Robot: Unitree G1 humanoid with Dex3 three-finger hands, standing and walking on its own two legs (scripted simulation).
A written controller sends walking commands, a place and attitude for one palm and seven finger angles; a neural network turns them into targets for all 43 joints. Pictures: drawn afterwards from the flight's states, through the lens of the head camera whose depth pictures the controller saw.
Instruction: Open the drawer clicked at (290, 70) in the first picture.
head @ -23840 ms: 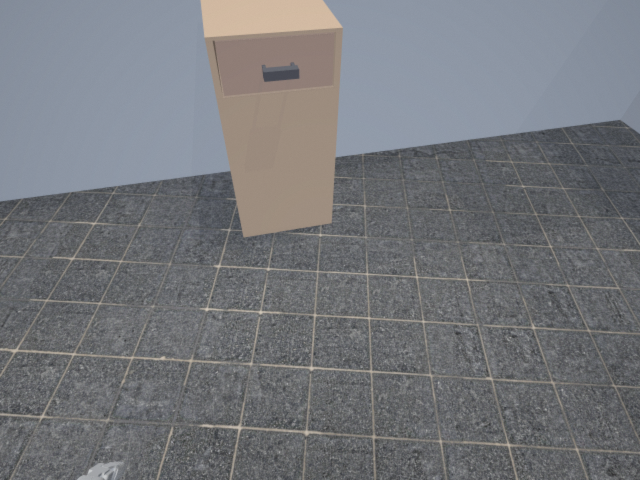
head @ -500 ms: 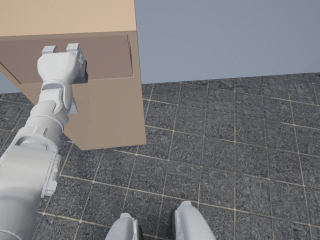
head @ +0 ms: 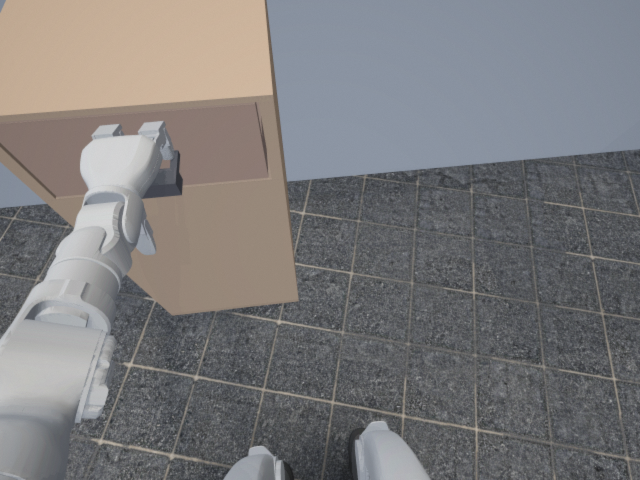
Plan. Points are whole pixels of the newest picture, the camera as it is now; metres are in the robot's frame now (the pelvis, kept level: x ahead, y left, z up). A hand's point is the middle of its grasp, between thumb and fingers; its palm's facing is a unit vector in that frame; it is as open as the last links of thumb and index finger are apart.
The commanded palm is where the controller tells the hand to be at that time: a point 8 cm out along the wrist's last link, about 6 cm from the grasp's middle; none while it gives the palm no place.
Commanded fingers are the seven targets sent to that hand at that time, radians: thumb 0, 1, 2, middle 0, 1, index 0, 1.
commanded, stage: lift the fingers back up to retry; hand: left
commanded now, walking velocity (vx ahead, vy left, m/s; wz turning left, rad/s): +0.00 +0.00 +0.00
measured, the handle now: (143, 172) +0.54 +0.22 +0.00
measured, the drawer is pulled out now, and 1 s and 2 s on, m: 0.00 0.00 0.00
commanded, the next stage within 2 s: re-aim the fingers above the handle in 0.38 s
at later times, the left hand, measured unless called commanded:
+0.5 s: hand (133, 172) +0.50 +0.20 +0.05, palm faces -0.02 -0.04 -1.00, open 13.4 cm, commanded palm +0.48 +0.20 +0.12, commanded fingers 0.00 -0.50 0.30 -0.30 -1.20 -0.30 -1.20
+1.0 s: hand (132, 169) +0.50 +0.20 +0.06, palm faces -0.04 -0.02 -1.00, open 13.6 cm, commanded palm +0.48 +0.21 +0.12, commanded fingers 0.00 -0.50 0.30 -0.30 -1.20 -0.30 -1.20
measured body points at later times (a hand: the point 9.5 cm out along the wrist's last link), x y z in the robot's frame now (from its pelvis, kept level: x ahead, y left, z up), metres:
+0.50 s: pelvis +0.06 +0.00 +0.03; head +0.14 -0.02 +0.47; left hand +0.49 +0.20 +0.11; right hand +0.14 -0.26 -0.12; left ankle +0.00 +0.09 -0.69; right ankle +0.06 -0.12 -0.69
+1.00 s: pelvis +0.05 -0.01 +0.03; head +0.13 -0.04 +0.47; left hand +0.49 +0.20 +0.11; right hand +0.09 -0.29 -0.11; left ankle +0.00 +0.09 -0.69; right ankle +0.06 -0.12 -0.69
